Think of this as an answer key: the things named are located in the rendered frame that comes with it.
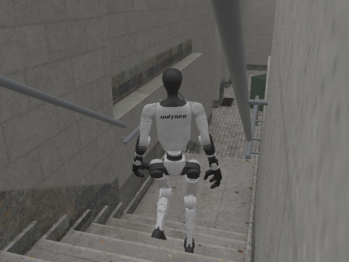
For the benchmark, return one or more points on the left robot upper arm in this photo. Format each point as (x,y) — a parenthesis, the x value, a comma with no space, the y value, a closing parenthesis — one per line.
(145,124)

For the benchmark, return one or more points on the right robot shin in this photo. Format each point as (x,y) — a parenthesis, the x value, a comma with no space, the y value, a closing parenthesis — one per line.
(190,219)

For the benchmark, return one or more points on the right robot forearm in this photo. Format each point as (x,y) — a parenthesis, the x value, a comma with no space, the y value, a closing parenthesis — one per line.
(211,155)

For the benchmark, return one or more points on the robot right thigh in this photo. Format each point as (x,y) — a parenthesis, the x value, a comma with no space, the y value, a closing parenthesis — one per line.
(192,174)

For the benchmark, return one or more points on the right robot hand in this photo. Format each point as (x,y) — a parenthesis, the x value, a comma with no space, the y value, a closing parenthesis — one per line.
(217,177)

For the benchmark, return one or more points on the left robot forearm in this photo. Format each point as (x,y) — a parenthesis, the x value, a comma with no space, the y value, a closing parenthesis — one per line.
(139,153)

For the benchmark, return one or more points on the left robot hand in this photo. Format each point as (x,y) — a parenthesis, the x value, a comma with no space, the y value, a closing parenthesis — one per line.
(142,167)

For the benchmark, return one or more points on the right robot upper arm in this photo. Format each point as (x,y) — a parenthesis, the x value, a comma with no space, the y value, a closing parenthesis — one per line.
(201,121)

